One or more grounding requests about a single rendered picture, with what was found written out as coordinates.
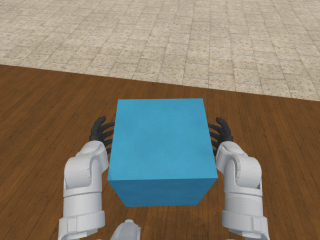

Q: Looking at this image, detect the robot right forearm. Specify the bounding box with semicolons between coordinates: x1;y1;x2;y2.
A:
215;141;270;240

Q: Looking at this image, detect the left robot thigh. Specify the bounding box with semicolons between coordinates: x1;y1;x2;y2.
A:
110;222;141;240

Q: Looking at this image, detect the left robot hand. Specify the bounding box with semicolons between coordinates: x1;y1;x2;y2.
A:
89;116;115;155

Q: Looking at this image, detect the right robot hand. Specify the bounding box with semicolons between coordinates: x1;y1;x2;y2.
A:
207;117;233;156

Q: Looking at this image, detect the carton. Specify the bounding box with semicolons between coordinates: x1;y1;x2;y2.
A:
107;98;218;207

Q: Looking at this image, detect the robot left forearm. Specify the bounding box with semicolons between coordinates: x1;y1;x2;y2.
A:
57;140;109;240

